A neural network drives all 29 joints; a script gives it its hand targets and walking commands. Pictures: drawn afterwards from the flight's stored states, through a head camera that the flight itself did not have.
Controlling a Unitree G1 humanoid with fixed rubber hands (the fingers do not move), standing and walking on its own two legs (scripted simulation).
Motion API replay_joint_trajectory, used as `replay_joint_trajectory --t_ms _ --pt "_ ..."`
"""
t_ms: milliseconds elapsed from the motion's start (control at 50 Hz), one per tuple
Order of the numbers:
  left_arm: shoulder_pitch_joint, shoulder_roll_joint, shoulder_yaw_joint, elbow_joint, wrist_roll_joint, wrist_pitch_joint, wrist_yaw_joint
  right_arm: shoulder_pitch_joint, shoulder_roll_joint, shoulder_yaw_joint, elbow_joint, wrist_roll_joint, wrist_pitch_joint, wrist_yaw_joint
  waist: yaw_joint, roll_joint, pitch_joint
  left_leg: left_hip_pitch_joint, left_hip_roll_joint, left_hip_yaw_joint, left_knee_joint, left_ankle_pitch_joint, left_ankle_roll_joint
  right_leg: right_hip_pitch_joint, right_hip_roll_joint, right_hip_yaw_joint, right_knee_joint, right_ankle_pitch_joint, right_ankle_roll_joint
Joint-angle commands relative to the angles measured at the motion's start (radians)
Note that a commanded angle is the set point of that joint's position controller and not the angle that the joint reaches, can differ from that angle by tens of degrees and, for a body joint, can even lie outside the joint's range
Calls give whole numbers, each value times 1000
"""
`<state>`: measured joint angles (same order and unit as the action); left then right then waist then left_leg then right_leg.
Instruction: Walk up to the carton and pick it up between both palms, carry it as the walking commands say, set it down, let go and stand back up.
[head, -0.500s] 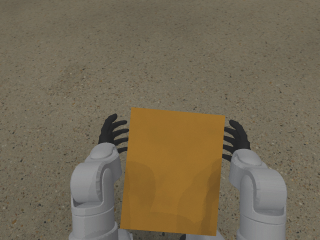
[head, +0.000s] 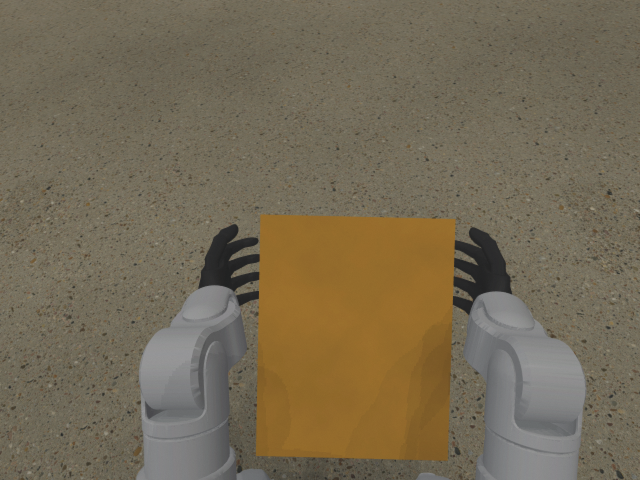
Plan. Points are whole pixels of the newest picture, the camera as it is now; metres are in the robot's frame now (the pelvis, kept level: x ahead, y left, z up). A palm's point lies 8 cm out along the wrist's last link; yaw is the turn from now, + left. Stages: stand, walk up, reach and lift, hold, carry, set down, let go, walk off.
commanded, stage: carry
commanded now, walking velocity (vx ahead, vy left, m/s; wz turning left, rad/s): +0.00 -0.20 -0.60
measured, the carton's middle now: (348, 314) +0.32 +0.01 +0.00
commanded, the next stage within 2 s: none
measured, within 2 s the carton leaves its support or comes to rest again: neither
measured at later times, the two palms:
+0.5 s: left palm (485, 318) +0.27 -0.13 +0.11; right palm out of the picture +0.20 -0.39 +0.09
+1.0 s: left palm out of the picture +0.16 -0.34 +0.11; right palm out of the picture +0.02 -0.58 +0.11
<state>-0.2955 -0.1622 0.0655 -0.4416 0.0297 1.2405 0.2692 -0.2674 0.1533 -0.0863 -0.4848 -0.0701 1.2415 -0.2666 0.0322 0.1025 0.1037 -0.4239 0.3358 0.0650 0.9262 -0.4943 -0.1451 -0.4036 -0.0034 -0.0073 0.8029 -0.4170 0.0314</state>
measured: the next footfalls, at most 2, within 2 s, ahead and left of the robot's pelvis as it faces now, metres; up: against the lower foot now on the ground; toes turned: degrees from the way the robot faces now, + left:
left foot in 0.22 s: +0.05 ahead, +0.01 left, +0.00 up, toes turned +1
right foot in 0.46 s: -0.03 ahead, -0.31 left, +0.00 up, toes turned -21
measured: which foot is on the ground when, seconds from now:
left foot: up 0.00-0.20, down 0.22-0.46, up 0.48-0.78, down 0.80-1.00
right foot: down 0.00-0.26, up 0.28-0.44, down 0.46-0.82, up 0.84-1.00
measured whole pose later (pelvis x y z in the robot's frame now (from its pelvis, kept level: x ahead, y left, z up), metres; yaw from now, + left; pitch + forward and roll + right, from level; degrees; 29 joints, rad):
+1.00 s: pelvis -0.14 -0.31 +0.03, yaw -35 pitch +1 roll -2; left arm -0.22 -0.14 0.03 -0.46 0.04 1.27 0.28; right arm -0.20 0.14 -0.07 -0.43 -0.06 1.23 -0.23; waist 0.06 -0.01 0.09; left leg -0.31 0.24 0.20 0.66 -0.32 -0.08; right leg -0.52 -0.02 -0.01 0.95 -0.42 0.05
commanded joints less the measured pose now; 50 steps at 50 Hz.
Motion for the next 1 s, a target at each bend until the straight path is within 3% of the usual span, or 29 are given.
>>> replay_joint_trajectory --t_ms 0,20,40,80,120,160,180,200,220,240,260,280,340,380,420,440,460,480,520,580,700,760,780,800,820,840,860,900,980 --pt "-350 -984 -530 -42 -334 -10 -276 -398 1001 638 -108 353 3 239 -23 -481 -504 -196 -217 33 301 -218 -31 335 -217 342 -216 1250 -211" --pt "-361 -993 -523 7 -327 -2 -271 -417 992 606 -63 361 4 248 -28 -383 -456 -165 -216 32 281 -146 -24 290 -164 290 -226 1107 -169" --pt "-345 -996 -496 39 -312 -1 -273 -443 1013 609 -18 371 7 251 -31 -417 -494 -184 -234 21 227 -98 -9 343 -151 267 -192 1129 -157" --pt "-376 -1028 -493 -14 -290 -20 -274 -481 1084 661 -54 412 -2 271 -36 -465 -576 -167 -234 -4 139 -63 7 404 -174 281 -175 1115 -200" --pt "-434 -1083 -506 -80 -302 -48 -274 -581 1127 700 -149 464 -26 284 -26 -423 -616 -131 -263 -6 23 -19 28 432 -177 325 -188 1042 -223" --pt "-491 -1112 -525 -115 -289 -67 -263 -611 1149 694 -156 481 -42 290 -27 -290 -649 14 -253 -17 -137 20 60 340 -172 315 -167 989 -227" --pt "-538 -1130 -545 -139 -299 -70 -261 -634 1153 690 -173 486 -54 292 -39 -215 -670 138 -199 -78 -220 87 110 243 -158 322 -142 861 -209" --pt "-580 -1113 -585 -164 -315 -69 -254 -543 1130 645 -115 460 -56 291 -68 -25 -697 339 -117 -144 -394 249 177 81 -118 255 -39 699 -164" --pt "-481 -1088 -576 -148 -292 -57 -250 -477 1121 632 -67 454 -51 295 -52 319 -750 554 167 -418 -540 729 264 -108 5 111 144 202 -81" --pt "-518 -1057 -602 -161 -297 -57 -248 -451 1102 608 -61 440 -58 294 -47 386 -704 605 290 -449 -480 1105 371 -247 31 21 358 -187 -24" --pt "-513 -1065 -629 -159 -291 -52 -258 -418 1148 607 -39 425 -62 297 -48 297 -693 568 277 -377 -448 1075 414 -228 -26 70 441 -187 -28" --pt "-539 -1072 -647 -171 -315 -43 -263 -391 1133 582 -34 391 -64 288 -52 258 -659 544 254 -316 -458 998 398 -244 -38 57 410 -143 -19" --pt "-482 -1044 -668 -155 -375 -28 -283 -310 1073 571 -33 339 -57 262 -45 172 -588 481 179 -122 -380 928 251 -135 -88 70 97 -72 -7" --pt "-503 -1044 -664 -195 -411 -38 -294 -311 1064 563 -72 325 -61 248 -47 179 -621 411 140 -23 -315 943 175 59 -29 -41 -116 -36 -11" --pt "-490 -1047 -642 -174 -417 -36 -292 -343 1044 560 -95 334 -56 233 -12 30 -662 255 36 65 -57 850 126 317 15 -61 -370 120 -36" --pt "-428 -1051 -626 -131 -404 -30 -292 -347 1035 581 -127 329 -50 227 -27 -207 -629 38 -64 81 53 303 82 434 -116 140 -353 594 -76" --pt "-418 -1030 -614 -144 -400 -39 -293 -373 1039 609 -181 336 -51 231 -46 -535 -642 -230 -221 90 211 -174 24 561 -292 409 -224 1341 -153" --pt "-395 -1042 -600 -133 -375 -35 -293 -417 1034 646 -223 348 -46 236 -27 -569 -643 -261 -247 60 240 -259 18 514 -305 380 -180 1440 -224" --pt "-364 -1012 -579 -75 -346 -24 -280 -383 1021 624 -113 368 -26 248 -34 -315 -567 -178 -219 32 283 -123 21 420 -199 240 -205 1208 -175" --pt "-321 -1013 -548 -67 -318 -27 -279 -402 1071 661 -95 400 -25 258 -26 -363 -655 -280 -238 5 280 -14 41 558 -213 271 -202 1130 -179" --pt "-409 -1051 -580 -170 -294 -58 -253 -492 1113 699 -155 469 -38 288 -19 -238 -651 -105 -264 -14 2 21 67 480 -221 347 -258 1002 -229" --pt "-415 -1048 -631 -227 -305 -49 -245 -367 1093 659 -128 446 -36 295 -31 -159 -659 171 -242 -14 -230 51 111 290 -163 312 -334 827 -95" --pt "-412 -1023 -616 -213 -282 -41 -245 -360 1083 648 -97 437 -30 298 -51 -198 -646 437 -206 -20 -425 5 169 33 -112 268 -374 807 92" --pt "-379 -1039 -626 -206 -292 -36 -244 -350 1063 643 -140 440 -43 297 -91 101 -692 684 100 -263 -742 197 299 -173 45 41 9 586 215" --pt "-413 -1030 -658 -254 -302 -34 -247 -359 1070 616 -137 434 -51 299 -51 512 -676 657 379 -507 -579 579 408 -330 63 23 389 -135 119" --pt "-486 -1048 -699 -247 -335 -26 -262 -353 1087 579 -101 395 -58 289 -50 409 -619 552 355 -409 -496 889 456 -318 -55 153 559 -183 48" --pt "-479 -1034 -730 -228 -350 -11 -272 -303 1063 552 -65 348 -59 279 -43 325 -608 451 281 -333 -472 895 406 -232 -94 211 556 -130 30" --pt "-484 -1009 -718 -219 -397 -21 -279 -339 1004 558 -114 336 -65 264 -32 118 -524 528 133 -79 -445 835 238 -259 -98 99 230 -13 33" --pt "-472 -1022 -687 -237 -418 -32 -284 -374 1020 581 -177 344 -65 242 -49 166 -550 445 99 57 -358 932 146 35 3 -132 -122 -18 13"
